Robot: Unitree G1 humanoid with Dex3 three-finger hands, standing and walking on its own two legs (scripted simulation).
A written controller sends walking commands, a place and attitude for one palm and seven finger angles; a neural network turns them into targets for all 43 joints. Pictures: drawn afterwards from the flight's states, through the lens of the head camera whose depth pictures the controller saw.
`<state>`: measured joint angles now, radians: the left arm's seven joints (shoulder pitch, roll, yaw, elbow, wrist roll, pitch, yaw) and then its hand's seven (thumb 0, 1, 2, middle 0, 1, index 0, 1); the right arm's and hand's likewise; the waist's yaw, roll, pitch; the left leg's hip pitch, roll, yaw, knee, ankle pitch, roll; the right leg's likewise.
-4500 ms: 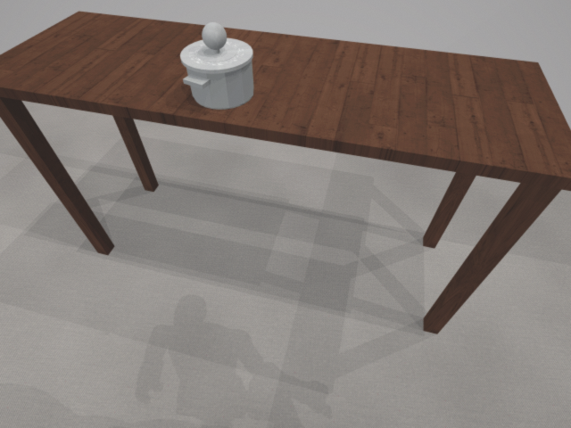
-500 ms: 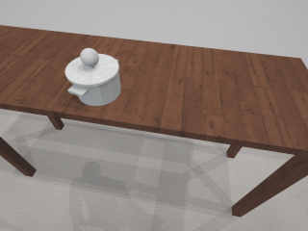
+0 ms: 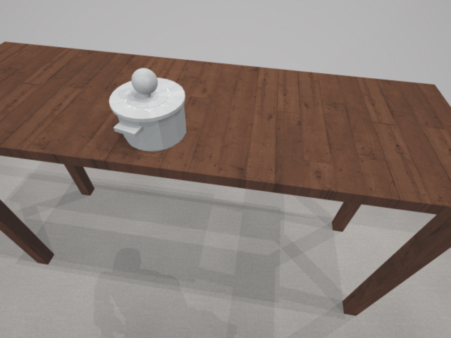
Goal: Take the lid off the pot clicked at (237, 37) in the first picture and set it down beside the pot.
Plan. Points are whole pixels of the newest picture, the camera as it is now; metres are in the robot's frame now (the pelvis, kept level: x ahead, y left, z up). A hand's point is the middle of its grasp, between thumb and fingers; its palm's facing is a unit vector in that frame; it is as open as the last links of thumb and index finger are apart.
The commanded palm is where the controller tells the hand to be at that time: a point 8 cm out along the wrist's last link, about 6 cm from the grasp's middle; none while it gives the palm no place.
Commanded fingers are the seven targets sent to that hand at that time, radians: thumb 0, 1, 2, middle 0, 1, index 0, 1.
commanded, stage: look again from close up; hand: left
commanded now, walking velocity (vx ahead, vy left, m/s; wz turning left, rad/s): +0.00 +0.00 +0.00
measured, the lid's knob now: (144, 81) +0.56 +0.21 +0.18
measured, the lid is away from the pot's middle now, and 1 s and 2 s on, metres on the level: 0.00 0.00 0.00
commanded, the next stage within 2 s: shuffle to correct the standing spot in 0.38 s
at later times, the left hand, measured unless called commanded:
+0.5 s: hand out of the picture +0.00 +0.18 -0.18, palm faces +0.02 -0.99 -0.17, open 7.4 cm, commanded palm none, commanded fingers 0.00 0.90 0.90 -0.20 -0.30 -0.20 -0.30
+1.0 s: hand out of the picture +0.09 +0.24 -0.17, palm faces -0.07 -0.97 -0.24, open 7.4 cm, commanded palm none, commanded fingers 0.00 0.90 0.90 -0.20 -0.30 -0.20 -0.30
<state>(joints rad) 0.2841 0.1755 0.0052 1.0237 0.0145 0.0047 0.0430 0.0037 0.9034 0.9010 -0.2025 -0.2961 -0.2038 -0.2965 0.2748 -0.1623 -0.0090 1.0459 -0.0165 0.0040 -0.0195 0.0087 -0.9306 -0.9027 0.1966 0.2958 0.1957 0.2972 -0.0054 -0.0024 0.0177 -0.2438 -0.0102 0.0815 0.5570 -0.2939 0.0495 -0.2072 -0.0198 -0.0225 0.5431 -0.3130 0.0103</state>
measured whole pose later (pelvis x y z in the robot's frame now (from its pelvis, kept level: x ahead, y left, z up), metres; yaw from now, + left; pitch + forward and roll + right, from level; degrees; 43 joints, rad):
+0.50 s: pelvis +0.00 +0.01 +0.00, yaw -1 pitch -1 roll +0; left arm 0.30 0.16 0.00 1.07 0.01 0.01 0.04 0.00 0.90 0.90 -0.20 -0.30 -0.20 -0.30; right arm 0.23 -0.16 -0.01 1.09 -0.01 -0.01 -0.03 0.01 -0.93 -0.90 0.20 0.30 0.20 0.30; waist 0.01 -0.03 0.05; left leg -0.22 -0.03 0.10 0.51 -0.27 0.07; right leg -0.19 -0.04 -0.01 0.50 -0.29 0.03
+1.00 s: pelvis +0.04 +0.05 +0.00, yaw -6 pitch -1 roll +0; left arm 0.24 0.18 0.04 1.00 0.02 0.04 0.04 0.01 0.90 0.90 -0.20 -0.30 -0.20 -0.30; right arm 0.31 -0.16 -0.01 1.01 -0.03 0.00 -0.02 0.00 -0.91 -0.90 0.20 0.30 0.19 0.30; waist 0.00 0.00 0.09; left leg -0.15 -0.07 0.21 0.49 -0.34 0.13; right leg -0.39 -0.07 -0.08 0.89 -0.50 -0.03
